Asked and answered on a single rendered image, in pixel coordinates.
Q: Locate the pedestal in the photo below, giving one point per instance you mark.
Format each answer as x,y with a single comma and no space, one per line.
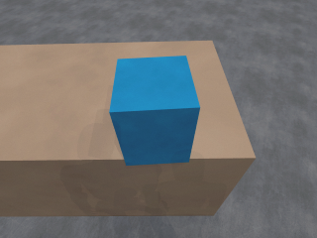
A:
59,152

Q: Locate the carton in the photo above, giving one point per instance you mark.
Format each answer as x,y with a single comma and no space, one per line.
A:
154,110

